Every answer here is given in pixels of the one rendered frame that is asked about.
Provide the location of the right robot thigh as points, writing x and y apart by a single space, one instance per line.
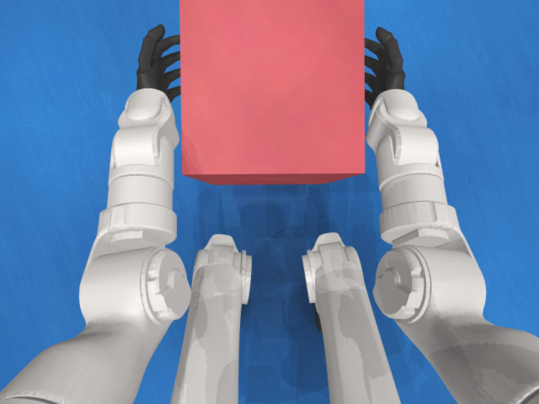
357 366

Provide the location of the robot left forearm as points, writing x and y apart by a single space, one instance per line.
139 210

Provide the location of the robot thigh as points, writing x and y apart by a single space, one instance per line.
357 366
208 363

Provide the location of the left robot thigh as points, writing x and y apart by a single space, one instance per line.
208 363

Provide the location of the robot left upper arm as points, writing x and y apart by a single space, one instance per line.
128 299

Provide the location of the carton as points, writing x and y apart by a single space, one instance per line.
272 91

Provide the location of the robot right hand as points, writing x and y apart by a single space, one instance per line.
388 70

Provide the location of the robot left hand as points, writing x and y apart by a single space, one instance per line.
150 73

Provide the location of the robot right forearm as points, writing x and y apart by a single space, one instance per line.
414 205

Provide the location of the robot right upper arm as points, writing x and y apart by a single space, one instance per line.
437 296

